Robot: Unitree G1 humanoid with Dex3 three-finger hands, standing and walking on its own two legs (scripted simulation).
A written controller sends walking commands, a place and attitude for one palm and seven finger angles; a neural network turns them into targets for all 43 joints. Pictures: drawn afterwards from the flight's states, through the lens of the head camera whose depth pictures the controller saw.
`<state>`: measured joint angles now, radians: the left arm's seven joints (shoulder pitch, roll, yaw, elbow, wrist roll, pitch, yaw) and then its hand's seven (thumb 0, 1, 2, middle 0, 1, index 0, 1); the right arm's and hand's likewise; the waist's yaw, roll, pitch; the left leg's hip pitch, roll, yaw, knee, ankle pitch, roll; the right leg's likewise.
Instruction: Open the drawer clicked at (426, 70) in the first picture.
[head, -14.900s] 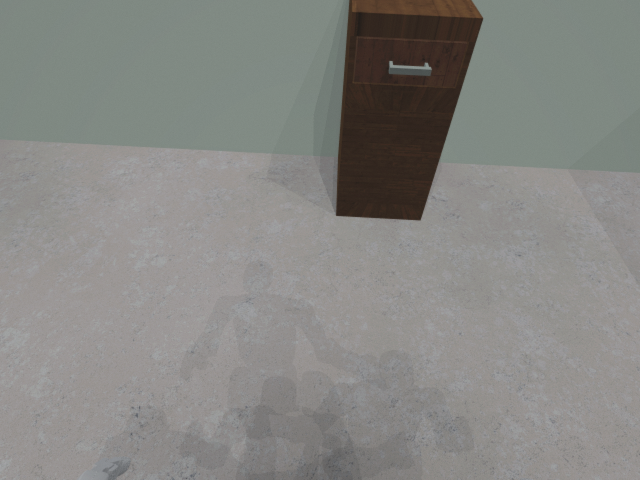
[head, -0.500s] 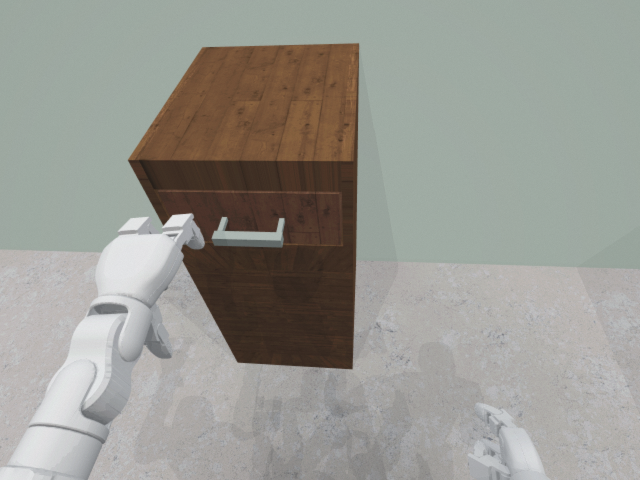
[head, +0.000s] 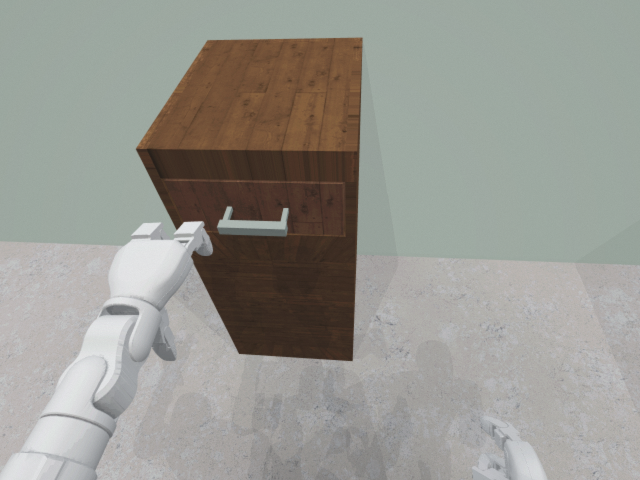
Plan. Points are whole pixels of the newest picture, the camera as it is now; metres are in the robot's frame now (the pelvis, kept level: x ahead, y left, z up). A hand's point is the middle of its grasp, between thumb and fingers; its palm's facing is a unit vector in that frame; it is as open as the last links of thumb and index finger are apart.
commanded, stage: move the hooked fingers above the handle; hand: left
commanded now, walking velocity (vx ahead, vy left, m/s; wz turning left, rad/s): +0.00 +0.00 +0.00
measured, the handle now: (254, 220) +0.56 +0.21 -0.06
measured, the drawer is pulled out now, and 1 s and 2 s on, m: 0.00 0.00 0.00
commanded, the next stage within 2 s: none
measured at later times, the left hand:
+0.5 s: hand (205, 256) +0.39 +0.23 +0.04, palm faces -0.02 -0.03 -1.00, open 13.8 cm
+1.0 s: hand (231, 235) +0.46 +0.21 +0.01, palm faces -0.02 +0.00 -1.00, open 13.8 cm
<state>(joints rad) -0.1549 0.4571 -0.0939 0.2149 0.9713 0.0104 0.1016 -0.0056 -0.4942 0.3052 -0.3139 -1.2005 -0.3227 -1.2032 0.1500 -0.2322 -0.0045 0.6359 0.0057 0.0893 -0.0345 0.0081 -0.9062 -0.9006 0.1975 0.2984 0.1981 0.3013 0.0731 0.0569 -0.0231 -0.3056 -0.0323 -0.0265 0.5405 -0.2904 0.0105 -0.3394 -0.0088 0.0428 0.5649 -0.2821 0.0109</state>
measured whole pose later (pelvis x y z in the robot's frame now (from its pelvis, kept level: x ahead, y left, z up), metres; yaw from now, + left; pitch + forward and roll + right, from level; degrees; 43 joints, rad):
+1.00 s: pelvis +0.01 +0.00 -0.02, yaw -1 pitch +15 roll +0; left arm -0.65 0.43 -0.06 0.88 1.10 -0.07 0.31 0.00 -0.49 0.31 -0.31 -1.20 -0.32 -1.20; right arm 0.29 -0.24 -0.07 0.69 0.00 0.08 -0.01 0.00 -0.91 -0.90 0.20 0.30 0.20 0.30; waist -0.05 0.04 -0.12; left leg -0.60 -0.01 -0.01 0.73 -0.38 0.01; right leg -0.63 0.02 0.05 0.72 -0.35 0.01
